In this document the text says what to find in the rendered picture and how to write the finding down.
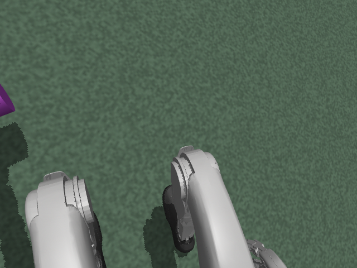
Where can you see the right robot foot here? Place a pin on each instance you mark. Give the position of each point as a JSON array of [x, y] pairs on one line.
[[171, 216]]

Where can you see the left robot foot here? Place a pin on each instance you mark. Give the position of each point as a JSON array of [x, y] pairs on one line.
[[98, 237]]

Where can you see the right robot hand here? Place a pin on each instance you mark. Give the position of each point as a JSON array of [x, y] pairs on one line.
[[268, 258]]

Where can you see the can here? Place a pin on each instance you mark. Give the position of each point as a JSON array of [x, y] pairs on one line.
[[6, 105]]

